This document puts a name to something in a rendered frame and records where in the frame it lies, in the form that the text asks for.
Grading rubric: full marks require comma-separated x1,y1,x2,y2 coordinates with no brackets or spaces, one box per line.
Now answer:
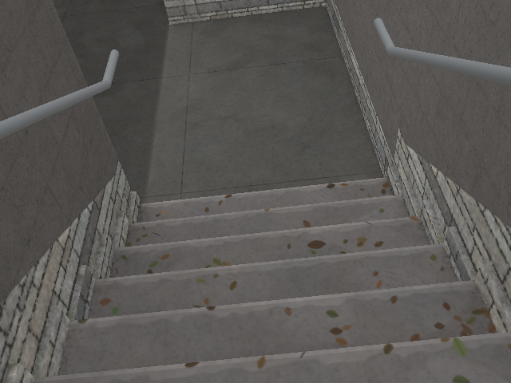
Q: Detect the stairs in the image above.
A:
34,177,511,383

